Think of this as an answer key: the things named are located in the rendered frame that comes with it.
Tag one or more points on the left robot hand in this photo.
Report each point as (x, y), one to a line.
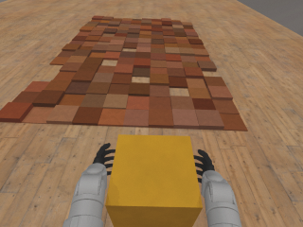
(101, 159)

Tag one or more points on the left robot forearm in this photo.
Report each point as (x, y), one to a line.
(88, 198)

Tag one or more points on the carton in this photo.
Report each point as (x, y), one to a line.
(153, 182)

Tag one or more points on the right robot hand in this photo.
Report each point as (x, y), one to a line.
(206, 163)

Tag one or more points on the right robot forearm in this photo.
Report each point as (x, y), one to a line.
(221, 208)

